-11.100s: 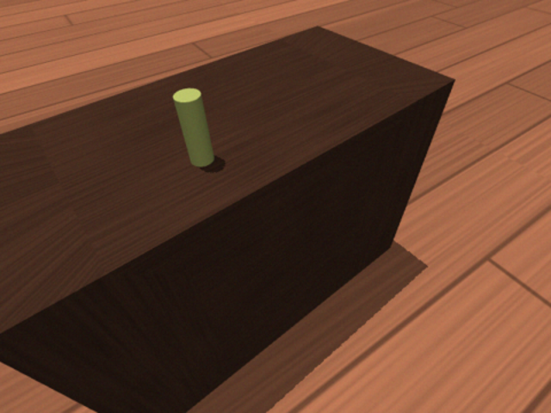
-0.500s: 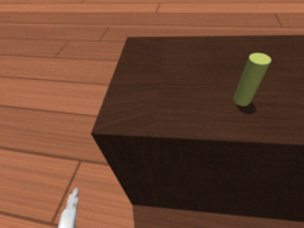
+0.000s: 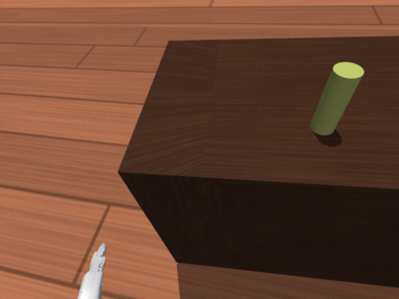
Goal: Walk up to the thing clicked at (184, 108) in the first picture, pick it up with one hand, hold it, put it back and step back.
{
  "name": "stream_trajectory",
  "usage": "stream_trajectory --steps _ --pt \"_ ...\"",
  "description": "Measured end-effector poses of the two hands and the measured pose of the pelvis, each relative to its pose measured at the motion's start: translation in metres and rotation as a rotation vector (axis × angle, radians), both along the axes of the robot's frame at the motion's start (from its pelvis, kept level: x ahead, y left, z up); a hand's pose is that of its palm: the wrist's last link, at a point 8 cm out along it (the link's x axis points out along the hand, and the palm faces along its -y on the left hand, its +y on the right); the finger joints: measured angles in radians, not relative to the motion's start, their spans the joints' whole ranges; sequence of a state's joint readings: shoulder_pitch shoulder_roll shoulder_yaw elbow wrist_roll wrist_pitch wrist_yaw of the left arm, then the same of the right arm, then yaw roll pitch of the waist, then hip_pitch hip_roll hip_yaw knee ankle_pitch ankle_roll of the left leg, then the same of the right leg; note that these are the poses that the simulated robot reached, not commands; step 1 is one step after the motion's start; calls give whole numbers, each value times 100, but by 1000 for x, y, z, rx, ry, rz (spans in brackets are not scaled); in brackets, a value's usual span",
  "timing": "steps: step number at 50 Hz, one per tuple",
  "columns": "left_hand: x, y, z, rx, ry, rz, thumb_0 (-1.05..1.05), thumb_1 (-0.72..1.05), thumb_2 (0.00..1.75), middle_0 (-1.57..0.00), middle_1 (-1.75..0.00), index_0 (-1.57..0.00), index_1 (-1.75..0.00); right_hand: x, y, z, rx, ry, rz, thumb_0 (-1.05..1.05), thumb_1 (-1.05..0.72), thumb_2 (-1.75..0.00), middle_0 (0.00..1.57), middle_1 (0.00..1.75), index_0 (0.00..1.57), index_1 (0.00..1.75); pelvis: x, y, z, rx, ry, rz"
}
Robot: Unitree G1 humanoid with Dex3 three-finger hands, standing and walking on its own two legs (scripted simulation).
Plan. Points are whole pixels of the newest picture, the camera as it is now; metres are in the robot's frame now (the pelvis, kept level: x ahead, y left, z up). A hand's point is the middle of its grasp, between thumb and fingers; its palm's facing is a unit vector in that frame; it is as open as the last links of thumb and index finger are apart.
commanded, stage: go down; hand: right
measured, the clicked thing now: (333, 102) +0.51 -0.21 +0.12
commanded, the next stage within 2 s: approach in 0.28 s
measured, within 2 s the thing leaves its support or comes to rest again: neither
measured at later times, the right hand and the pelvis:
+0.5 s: hand out of the picture +0.41 -0.40 +0.23, palm faces +0.22 +0.98 +0.02, open 17.6 cm; pelvis +0.00 +0.00 +0.00, yaw +0 degrees
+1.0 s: hand (364, 122) +0.47 -0.27 +0.09, palm faces +0.09 +0.99 +0.06, open 17.3 cm; pelvis -0.01 +0.00 -0.03, yaw +1 degrees
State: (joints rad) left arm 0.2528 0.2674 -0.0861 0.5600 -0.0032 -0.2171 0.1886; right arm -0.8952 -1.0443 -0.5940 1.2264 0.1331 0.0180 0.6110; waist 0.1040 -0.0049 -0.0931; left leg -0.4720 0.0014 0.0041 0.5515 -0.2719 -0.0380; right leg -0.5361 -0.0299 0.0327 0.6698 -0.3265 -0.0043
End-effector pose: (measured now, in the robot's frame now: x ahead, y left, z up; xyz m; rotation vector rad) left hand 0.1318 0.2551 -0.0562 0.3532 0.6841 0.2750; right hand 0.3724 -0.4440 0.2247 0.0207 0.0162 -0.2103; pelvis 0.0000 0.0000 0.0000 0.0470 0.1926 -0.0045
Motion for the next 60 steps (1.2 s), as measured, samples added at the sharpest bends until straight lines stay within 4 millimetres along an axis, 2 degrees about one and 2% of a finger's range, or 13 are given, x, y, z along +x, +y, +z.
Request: stream_trajectory --steps 7,24,29,33,37,44,48,50,53,60 --pt "6 -1 4 1 -22 1 -1 -55 7 -6 -5 -5 -6 5 0 3 1 0 2 -1 59 -5 4 5 5 5 3 -2 0 2 2 1" --pt "2 -3 0 -10 6 -2 -1 -55 6 -6 -5 -5 -6 2 -2 1 2 1 -7 -1 57 -5 4 5 5 5 3 -1 0 1 2 1" --pt "2 -3 -4 -12 11 -8 -1 -55 6 -6 -5 -5 -6 5 4 -8 -2 30 6 -1 57 -4 4 5 5 4 2 -1 -1 2 7 -2" --pt "4 -4 -5 -16 6 -23 -1 -55 6 -6 -5 -5 -6 12 18 -28 -9 59 43 -1 56 -4 4 5 5 4 -1 0 -3 1 15 -3" --pt "3 -7 -5 -20 -5 -37 -1 -54 5 -6 -5 -5 -6 26 43 -54 8 55 98 -1 54 -5 4 4 5 4 -3 1 -6 0 25 -3" --pt "-7 -1 -8 -10 -11 -17 -1 -53 5 -7 -6 -6 -6 53 87 -109 42 70 125 -1 51 -5 5 4 5 4 -9 3 -16 3 64 9" --pt "-18 3 -15 -7 10 0 -1 -52 4 -7 -6 -7 -6 69 111 -130 46 38 132 -1 49 -5 5 4 5 4 -12 3 -24 4 95 20" --pt "-23 7 -18 -6 28 18 -1 -52 4 -7 -6 -7 -6 76 121 -136 47 24 122 -1 49 -5 5 4 5 4 -13 3 -28 4 106 25" --pt "-25 12 -16 -3 25 36 -1 -53 5 -7 -6 -7 -6 82 128 -130 42 -15 83 -1 50 -5 5 4 5 4 -13 3 -31 6 108 31" --pt "-18 11 -9 -41 -29 32 -1 -53 5 -7 -6 -7 -6 88 148 -122 23 -2 70 -1 52 -5 4 4 4 4 -12 3 -31 3 102 32"
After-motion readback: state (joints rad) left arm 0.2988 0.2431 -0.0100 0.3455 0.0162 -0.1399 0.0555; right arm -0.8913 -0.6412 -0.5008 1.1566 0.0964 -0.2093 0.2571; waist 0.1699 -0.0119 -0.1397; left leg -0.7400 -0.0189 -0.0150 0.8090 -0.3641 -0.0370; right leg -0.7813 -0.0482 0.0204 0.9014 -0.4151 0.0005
